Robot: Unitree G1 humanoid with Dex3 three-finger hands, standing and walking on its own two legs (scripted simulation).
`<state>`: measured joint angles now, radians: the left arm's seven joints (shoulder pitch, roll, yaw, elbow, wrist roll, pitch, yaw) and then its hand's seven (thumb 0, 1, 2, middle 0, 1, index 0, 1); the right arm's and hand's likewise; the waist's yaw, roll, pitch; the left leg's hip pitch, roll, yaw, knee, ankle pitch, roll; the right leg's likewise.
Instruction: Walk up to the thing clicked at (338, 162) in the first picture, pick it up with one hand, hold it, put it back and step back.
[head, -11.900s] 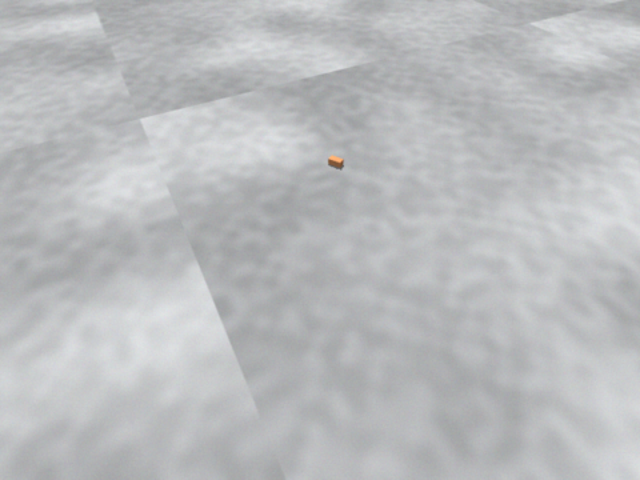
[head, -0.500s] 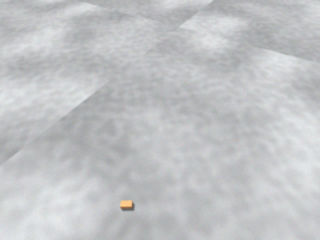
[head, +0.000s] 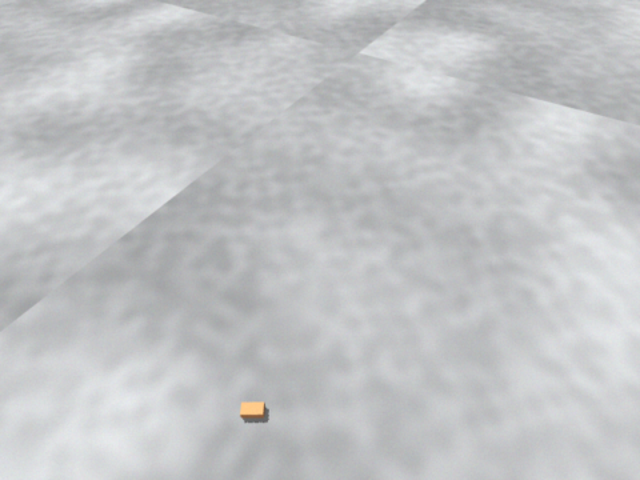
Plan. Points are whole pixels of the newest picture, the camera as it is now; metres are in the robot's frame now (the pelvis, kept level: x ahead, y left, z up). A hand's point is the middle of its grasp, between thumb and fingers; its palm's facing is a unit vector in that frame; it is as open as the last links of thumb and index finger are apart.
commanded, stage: stand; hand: left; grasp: from above
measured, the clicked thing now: (252, 410) +0.44 +0.23 -0.77
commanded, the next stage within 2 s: rise first in 0.26 s
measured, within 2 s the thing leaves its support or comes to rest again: neither
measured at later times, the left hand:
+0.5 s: hand out of the picture +0.11 +0.25 -0.16, palm faces +0.05 -0.94 -0.33, open 7.6 cm
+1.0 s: hand out of the picture +0.13 +0.26 -0.22, palm faces -0.10 -0.89 -0.44, open 12.4 cm
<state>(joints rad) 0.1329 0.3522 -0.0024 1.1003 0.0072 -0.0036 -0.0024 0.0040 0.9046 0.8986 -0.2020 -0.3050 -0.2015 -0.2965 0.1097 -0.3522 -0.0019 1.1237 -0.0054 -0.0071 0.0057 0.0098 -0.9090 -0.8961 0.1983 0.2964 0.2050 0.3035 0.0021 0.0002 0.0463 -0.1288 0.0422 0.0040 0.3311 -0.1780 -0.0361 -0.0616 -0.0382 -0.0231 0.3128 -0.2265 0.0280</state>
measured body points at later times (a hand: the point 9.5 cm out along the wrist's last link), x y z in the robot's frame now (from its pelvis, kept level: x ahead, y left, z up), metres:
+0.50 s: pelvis -0.02 +0.00 -0.01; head +0.03 +0.00 +0.44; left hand +0.11 +0.30 -0.13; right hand +0.08 -0.29 -0.13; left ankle +0.00 +0.14 -0.75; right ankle -0.04 -0.14 -0.75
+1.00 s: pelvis -0.02 +0.01 -0.07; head +0.07 +0.02 +0.37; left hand +0.13 +0.31 -0.19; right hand +0.12 -0.25 -0.18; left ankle +0.00 +0.14 -0.75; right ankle -0.04 -0.14 -0.75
